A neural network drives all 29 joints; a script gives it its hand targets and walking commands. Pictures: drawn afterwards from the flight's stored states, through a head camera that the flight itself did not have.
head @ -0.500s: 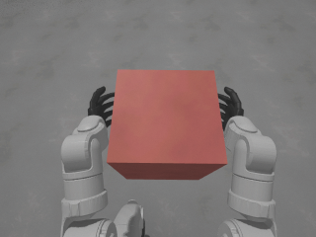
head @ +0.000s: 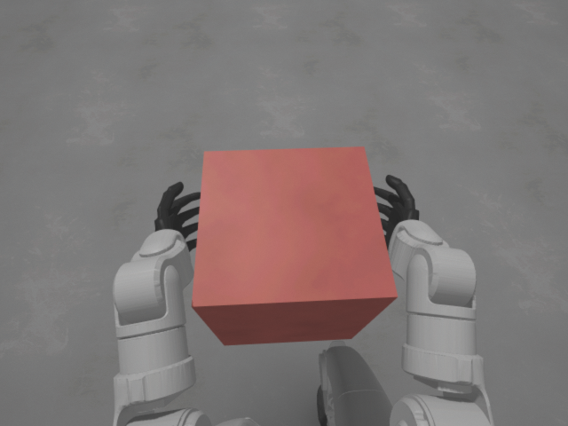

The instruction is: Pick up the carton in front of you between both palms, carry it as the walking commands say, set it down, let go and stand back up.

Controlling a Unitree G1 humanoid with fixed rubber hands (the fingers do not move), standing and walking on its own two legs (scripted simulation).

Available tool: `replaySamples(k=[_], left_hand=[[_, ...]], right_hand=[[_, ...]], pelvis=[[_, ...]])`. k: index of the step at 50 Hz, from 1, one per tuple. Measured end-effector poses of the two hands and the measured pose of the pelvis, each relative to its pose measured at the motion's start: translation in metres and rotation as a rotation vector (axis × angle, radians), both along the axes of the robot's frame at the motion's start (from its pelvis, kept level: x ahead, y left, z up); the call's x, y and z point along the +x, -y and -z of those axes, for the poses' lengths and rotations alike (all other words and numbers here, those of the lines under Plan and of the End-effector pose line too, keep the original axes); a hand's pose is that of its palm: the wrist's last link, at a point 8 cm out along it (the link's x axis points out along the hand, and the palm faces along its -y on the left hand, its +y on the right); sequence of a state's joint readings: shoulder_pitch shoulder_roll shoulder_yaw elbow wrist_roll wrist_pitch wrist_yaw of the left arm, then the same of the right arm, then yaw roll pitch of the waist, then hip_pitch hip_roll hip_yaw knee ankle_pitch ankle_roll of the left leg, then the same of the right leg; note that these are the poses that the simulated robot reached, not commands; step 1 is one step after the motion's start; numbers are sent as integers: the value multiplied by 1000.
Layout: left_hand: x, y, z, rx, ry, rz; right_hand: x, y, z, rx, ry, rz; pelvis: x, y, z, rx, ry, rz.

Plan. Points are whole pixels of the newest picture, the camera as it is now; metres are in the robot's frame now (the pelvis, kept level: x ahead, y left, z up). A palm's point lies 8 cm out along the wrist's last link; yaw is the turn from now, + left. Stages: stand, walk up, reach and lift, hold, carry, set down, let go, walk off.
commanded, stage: carry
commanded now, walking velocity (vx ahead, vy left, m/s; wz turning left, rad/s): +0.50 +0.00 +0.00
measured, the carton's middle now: (286, 256) +0.33 -0.02 -0.01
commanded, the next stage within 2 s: none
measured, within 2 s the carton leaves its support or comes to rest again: neither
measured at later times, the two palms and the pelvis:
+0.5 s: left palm (139, 59) +0.60 +0.18 +0.13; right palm (333, 49) +0.63 -0.11 +0.13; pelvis +0.34 +0.01 +0.03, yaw +4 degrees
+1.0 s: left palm out of the picture +0.89 +0.22 +0.11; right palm out of the picture +0.89 -0.08 +0.11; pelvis +0.65 +0.06 +0.02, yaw +1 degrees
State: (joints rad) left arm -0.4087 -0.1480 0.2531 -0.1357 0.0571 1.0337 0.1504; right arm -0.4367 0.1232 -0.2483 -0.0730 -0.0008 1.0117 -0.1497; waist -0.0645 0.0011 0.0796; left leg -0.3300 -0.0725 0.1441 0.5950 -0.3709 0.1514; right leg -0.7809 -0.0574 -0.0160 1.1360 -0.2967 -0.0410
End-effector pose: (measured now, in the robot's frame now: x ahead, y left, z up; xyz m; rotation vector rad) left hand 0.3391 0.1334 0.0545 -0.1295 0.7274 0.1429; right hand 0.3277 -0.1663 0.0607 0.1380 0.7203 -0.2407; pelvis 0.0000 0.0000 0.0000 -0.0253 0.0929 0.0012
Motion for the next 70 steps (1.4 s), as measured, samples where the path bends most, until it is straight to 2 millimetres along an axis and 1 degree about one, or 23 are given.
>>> replaySamples(k=[4,7,9,10,13,16,19,22,24,28,32,35,37,40,44,49,52,54,55,59,63,66,70], left_hand=[[44,-8,3,6,12,-25],[84,-12,1,22,42,-40],[111,-15,-3,40,73,-57],[124,-18,-6,57,82,-64],[152,-29,-19,74,84,-93],[176,-39,-36,64,83,-125],[203,-44,-57,56,105,-142],[233,-47,-72,54,128,-137],[253,-48,-77,57,134,-122],[297,-59,-74,78,125,-68],[344,-77,-55,61,122,-43],[373,-84,-45,58,54,-19],[392,-86,-44,62,18,2],[423,-87,-47,60,2,22],[469,-88,-54,62,28,23],[532,-85,-58,70,79,-4],[576,-78,-55,85,104,-20],[607,-72,-49,99,112,-30],[621,-71,-46,106,97,-35],[659,-71,-40,102,4,-70],[696,-74,-49,105,-11,-96],[732,-77,-59,106,17,-95],[788,-82,-70,104,74,-71]], right_hand=[[52,-8,5,10,14,-36],[99,-12,5,3,43,-69],[134,-15,3,-5,75,-106],[150,-18,1,-8,84,-128],[191,-30,-12,-33,88,-189],[224,-41,-32,-30,88,-211],[252,-47,-51,-11,110,-204],[277,-49,-62,-10,132,-185],[293,-50,-65,-9,138,-172],[326,-59,-62,-27,128,-148],[366,-78,-51,-58,122,-134],[389,-85,-42,-63,53,-117],[403,-86,-40,-59,15,-101],[429,-87,-44,-62,-2,-82],[475,-89,-52,-63,23,-80],[546,-85,-54,-58,77,-105],[595,-78,-47,-46,103,-120],[630,-73,-38,-34,113,-131],[646,-71,-33,-27,98,-138],[696,-72,-29,-26,9,-178],[740,-76,-36,-22,-5,-205],[775,-79,-45,-22,24,-202],[823,-83,-57,-27,78,-174]], pelvis=[[58,2,-1,-1,-3,-17],[107,7,5,4,7,-31],[140,10,11,9,24,-49],[152,10,11,0,27,-52],[186,14,2,7,25,-57],[221,15,-12,30,15,-69],[258,11,-23,53,4,-76],[296,1,-28,64,-1,-74],[323,-8,-28,63,2,-72],[379,-29,-21,53,16,-63],[436,-52,-3,58,36,-30],[468,-63,-7,49,30,-7],[488,-69,-13,36,27,-1],[520,-74,-22,20,21,-2],[568,-74,-26,9,17,-6],[637,-66,-19,15,26,-13],[684,-56,-6,19,40,-27],[715,-48,5,10,52,-42],[727,-45,6,3,51,-49],[769,-37,-9,25,36,-71],[812,-36,-23,46,25,-67],[848,-40,-29,53,20,-61],[901,-51,-28,47,21,-55]])
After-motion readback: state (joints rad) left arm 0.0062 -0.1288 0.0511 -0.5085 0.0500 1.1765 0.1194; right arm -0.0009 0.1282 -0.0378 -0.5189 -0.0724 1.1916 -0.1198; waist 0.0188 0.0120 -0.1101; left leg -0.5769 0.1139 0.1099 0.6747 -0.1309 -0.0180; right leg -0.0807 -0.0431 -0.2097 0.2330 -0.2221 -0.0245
